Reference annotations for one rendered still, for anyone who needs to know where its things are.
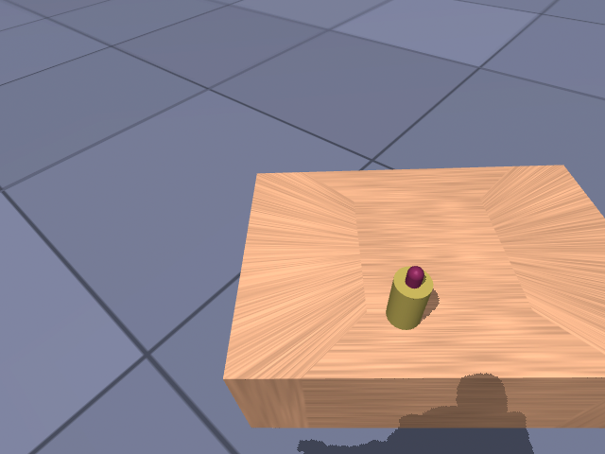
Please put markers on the bottle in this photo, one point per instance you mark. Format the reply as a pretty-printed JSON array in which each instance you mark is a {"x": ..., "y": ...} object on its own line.
[{"x": 409, "y": 294}]

